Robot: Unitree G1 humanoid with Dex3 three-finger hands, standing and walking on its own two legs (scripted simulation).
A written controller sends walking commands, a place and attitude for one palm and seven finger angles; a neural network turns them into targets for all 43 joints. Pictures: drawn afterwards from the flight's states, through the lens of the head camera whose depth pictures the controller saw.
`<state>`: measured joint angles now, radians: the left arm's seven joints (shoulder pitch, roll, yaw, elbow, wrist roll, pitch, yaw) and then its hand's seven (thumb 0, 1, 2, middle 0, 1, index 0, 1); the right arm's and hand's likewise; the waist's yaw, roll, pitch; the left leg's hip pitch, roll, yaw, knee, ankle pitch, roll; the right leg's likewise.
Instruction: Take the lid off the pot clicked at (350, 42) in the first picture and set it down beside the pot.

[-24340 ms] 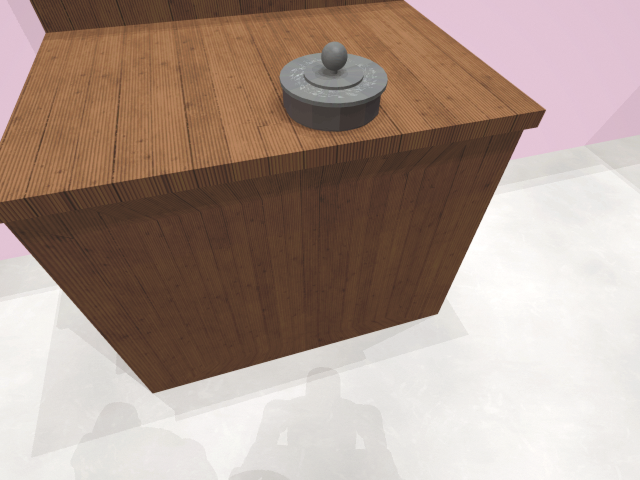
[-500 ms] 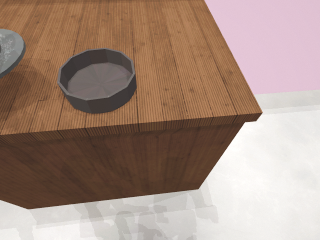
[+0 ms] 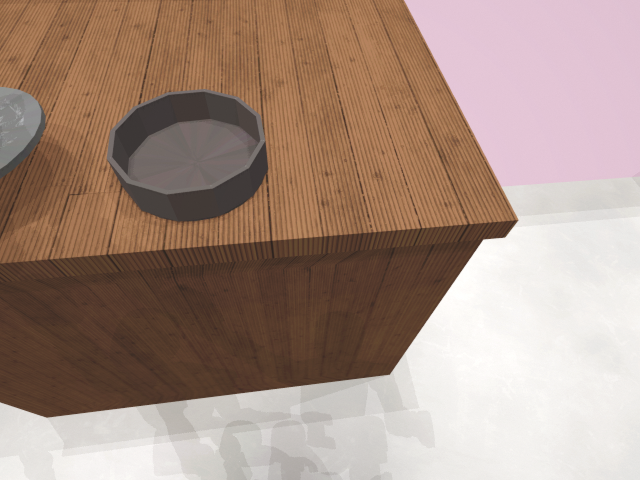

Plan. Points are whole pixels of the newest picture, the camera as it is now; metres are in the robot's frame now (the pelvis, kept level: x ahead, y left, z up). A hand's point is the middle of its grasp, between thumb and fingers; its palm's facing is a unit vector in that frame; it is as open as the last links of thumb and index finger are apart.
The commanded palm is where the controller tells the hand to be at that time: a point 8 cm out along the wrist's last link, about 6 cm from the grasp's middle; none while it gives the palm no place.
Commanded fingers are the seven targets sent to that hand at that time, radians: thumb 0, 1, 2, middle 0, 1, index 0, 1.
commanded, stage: lower the lid onto the table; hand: left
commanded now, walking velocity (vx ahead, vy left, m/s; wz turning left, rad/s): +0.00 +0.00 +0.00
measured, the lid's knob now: out of the picture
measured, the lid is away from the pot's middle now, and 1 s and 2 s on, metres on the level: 0.25 0.25 0.25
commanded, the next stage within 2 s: open the fingers wide in 0.98 s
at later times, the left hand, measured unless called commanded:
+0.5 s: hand out of the picture +0.46 +0.36 +0.18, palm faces -0.37 -0.24 -0.90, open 3.7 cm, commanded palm +0.49 +0.37 +0.26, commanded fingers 0.00 0.69 0.98 -0.67 -1.04 -1.12 -1.19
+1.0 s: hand out of the picture +0.48 +0.37 +0.16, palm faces -0.38 -0.25 -0.89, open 3.9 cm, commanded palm +0.50 +0.37 +0.22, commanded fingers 0.00 0.69 0.98 -0.67 -1.04 -1.12 -1.19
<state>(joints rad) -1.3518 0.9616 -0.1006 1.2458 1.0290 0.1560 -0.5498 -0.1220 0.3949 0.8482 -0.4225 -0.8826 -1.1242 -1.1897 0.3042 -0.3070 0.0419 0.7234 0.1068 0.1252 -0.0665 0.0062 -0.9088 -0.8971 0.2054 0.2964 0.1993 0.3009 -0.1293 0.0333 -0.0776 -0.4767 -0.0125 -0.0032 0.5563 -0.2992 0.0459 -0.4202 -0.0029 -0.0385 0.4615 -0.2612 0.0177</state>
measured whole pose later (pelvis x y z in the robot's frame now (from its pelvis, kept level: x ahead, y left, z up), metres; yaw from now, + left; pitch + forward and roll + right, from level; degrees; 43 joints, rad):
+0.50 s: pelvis +0.00 +0.01 +0.00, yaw -1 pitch +14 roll -3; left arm -1.34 0.95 -0.10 1.31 1.03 0.10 -0.53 -0.12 0.40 0.85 -0.42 -0.88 -1.12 -1.19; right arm 0.32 -0.29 0.05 0.73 0.11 0.11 -0.09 0.01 -0.91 -0.90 0.21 0.30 0.20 0.30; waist -0.15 0.03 -0.08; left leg -0.53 -0.01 0.01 0.60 -0.32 0.06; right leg -0.47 0.00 -0.03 0.49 -0.26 0.03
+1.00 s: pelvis +0.00 +0.02 -0.01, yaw -2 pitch +16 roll -3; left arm -1.33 0.99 -0.07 1.33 1.03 0.05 -0.50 -0.14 0.37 0.84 -0.43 -0.94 -1.12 -1.19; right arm 0.34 -0.30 0.06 0.72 0.11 0.14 -0.10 0.00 -0.91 -0.90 0.21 0.30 0.20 0.30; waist -0.17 0.03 -0.09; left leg -0.60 0.00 0.02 0.67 -0.35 0.07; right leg -0.54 0.00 -0.02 0.54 -0.29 0.04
